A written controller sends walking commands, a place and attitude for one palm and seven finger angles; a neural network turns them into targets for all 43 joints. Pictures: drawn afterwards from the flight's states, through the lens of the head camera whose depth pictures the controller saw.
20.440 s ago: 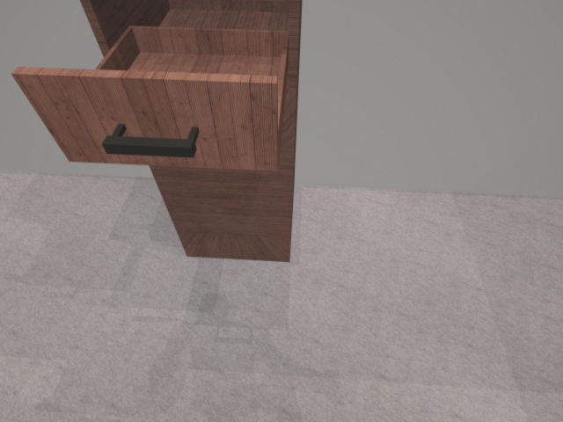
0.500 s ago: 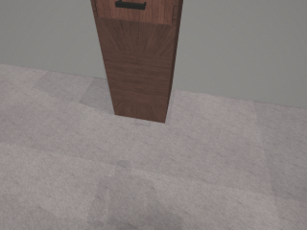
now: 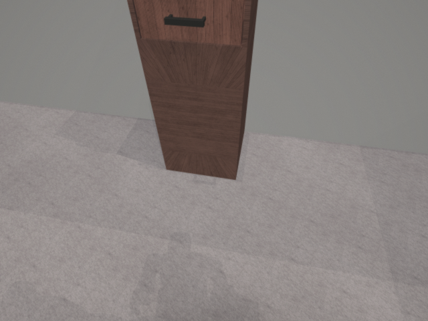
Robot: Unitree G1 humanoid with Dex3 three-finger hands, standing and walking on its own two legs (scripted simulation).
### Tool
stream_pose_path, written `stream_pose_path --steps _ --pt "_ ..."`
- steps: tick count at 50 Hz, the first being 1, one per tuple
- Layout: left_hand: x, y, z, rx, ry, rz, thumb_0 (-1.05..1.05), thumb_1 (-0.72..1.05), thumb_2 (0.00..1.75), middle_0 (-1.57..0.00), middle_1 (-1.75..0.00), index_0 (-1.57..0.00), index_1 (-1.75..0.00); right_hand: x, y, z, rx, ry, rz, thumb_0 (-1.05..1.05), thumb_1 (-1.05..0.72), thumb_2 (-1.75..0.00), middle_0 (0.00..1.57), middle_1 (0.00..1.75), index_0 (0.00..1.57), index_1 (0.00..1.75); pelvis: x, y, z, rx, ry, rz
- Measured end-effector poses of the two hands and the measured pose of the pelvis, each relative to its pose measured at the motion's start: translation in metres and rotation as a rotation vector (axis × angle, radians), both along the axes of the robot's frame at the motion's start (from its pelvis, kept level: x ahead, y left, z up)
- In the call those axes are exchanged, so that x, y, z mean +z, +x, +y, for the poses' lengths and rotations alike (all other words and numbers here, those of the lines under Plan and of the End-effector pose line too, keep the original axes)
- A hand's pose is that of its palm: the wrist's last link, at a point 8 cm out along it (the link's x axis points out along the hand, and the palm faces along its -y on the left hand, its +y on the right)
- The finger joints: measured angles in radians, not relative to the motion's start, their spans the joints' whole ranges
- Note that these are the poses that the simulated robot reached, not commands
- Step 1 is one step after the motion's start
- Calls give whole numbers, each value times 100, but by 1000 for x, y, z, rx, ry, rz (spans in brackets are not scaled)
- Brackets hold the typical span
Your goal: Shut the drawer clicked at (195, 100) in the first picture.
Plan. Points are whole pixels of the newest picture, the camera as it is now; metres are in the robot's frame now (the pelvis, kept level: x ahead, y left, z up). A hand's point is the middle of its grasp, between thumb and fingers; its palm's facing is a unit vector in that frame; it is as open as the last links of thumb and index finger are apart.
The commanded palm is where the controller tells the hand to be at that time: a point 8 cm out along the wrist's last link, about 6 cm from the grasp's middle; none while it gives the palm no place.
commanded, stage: let the arm hang, fingers relaxed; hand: left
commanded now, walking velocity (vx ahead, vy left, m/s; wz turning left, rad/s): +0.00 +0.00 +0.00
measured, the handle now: (185, 19) +1.01 +0.15 +0.13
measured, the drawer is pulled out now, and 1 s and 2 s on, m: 0.00 0.00 0.00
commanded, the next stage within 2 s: look to check the result in 0.20 s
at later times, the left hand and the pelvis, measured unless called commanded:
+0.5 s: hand out of the picture +0.08 +0.23 -0.16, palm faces -0.02 -0.95 -0.31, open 7.4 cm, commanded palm none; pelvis +0.02 +0.00 +0.00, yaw +0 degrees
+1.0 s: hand out of the picture +0.11 +0.22 -0.16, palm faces -0.02 -0.95 -0.30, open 7.4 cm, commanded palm none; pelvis +0.04 -0.01 +0.01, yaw -1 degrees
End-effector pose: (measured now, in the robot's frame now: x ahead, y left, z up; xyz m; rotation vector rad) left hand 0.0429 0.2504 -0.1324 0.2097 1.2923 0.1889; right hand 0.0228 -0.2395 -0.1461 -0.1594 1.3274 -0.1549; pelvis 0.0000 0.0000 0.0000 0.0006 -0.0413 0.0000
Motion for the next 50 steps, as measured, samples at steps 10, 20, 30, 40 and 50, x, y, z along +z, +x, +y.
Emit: stream_pose_path --steps 10,20,30,40,50 --pt "6 31 6 -31 13 -45 1 90 90 -20 -30 -21 -30 7 22 -14 11 -34 -30 0 -91 -90 20 30 20 30 2 7 0 -4 -1 2" --pt "8 31 18 -33 41 7 1 90 90 -20 -30 -20 -30 9 20 -25 11 -57 26 0 -91 -90 20 30 20 30 4 15 0 -6 -1 9" --pt "9 36 21 -33 51 32 1 90 90 -20 -30 -20 -30 10 32 -29 16 -63 35 1 -91 -90 20 30 20 30 5 25 -2 -9 0 13" --pt "10 53 16 -41 44 4 1 90 90 -20 -30 -20 -30 12 56 -30 26 -62 -7 0 -91 -90 20 30 20 30 6 32 -4 -9 0 14" --pt "11 66 13 -48 42 -18 1 90 90 -20 -30 -20 -30 15 68 -34 25 -69 -31 0 -91 -90 20 30 21 30 6 39 -5 -13 -1 14"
